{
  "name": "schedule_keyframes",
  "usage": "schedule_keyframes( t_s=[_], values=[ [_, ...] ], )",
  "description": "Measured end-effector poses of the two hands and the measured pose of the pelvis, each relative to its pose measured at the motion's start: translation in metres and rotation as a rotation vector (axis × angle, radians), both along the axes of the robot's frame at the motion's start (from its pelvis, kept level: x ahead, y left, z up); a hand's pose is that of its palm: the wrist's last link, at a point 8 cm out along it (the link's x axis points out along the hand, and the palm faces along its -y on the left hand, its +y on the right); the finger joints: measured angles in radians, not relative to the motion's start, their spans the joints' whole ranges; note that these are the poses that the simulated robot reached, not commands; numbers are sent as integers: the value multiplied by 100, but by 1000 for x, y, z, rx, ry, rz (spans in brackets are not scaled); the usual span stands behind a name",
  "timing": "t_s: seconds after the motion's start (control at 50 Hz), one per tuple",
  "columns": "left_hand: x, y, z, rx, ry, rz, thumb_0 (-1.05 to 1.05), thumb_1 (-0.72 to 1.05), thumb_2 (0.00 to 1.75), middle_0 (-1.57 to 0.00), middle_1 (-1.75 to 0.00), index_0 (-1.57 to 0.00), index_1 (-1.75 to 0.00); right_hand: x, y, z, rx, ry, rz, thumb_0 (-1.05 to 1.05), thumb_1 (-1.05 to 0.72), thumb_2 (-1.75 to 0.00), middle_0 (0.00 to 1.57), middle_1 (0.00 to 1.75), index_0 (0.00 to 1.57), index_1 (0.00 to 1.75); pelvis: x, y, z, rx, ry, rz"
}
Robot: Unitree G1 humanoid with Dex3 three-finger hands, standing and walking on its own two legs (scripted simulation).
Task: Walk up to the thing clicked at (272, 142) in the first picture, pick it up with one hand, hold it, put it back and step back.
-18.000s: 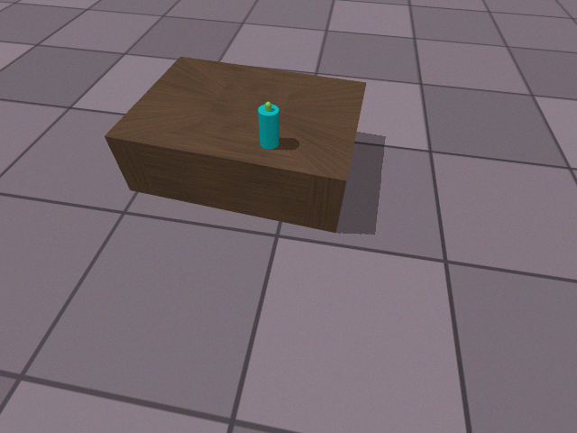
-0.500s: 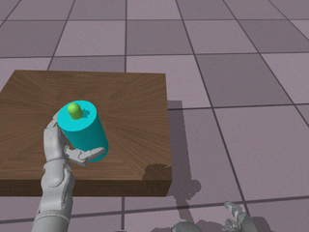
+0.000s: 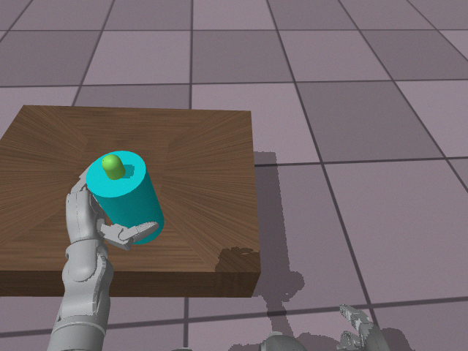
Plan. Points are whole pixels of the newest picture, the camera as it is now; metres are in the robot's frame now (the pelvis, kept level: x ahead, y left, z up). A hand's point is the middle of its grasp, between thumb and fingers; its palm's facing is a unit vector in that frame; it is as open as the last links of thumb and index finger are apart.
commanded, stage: hold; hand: left
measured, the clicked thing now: (128, 196) +0.34 +0.17 +0.08
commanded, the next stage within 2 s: crouch in 0.40 s
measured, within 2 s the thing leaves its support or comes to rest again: neither
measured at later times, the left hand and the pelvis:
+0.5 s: hand (127, 201) +0.34 +0.17 +0.06, palm faces +0.24 -0.97 +0.00, open 11.4 cm; pelvis +0.00 +0.00 +0.00, yaw +0 degrees
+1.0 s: hand (133, 198) +0.42 +0.21 -0.06, palm faces +0.28 -0.96 -0.01, open 11.4 cm; pelvis -0.03 -0.01 -0.08, yaw +0 degrees
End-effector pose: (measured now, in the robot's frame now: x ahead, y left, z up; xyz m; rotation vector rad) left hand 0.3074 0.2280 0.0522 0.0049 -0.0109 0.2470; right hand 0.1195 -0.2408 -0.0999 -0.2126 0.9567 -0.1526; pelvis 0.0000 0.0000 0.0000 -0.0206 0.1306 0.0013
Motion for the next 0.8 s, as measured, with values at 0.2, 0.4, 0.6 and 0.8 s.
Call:
schedule_keyframes(
  t_s=[0.2,0.4,0.6,0.8],
  values=[
    [-2,0,0,5,-3,-1,-1,-61,89,-72,-114,-72,-112,-2,-2,-2,0,9,-1,1,-91,-90,20,29,20,30,-1,-1,-1,1,0,1],
    [1,-6,4,4,-10,-13,-1,-61,89,-72,-114,-72,-112,-2,-3,-1,1,2,-6,1,-91,-90,20,29,20,30,0,-2,0,3,-3,-1],
    [5,-5,-3,6,11,-1,-1,-61,89,-72,-113,-72,-112,-1,-6,-2,1,1,-6,1,-90,-90,20,29,21,30,-1,-5,-1,6,5,-1],
    [23,5,-42,-4,42,16,-1,-61,88,-72,-112,-73,-111,-16,-18,-20,-32,60,8,1,-90,-89,20,29,21,30,-11,-8,-17,8,86,2]
  ],
)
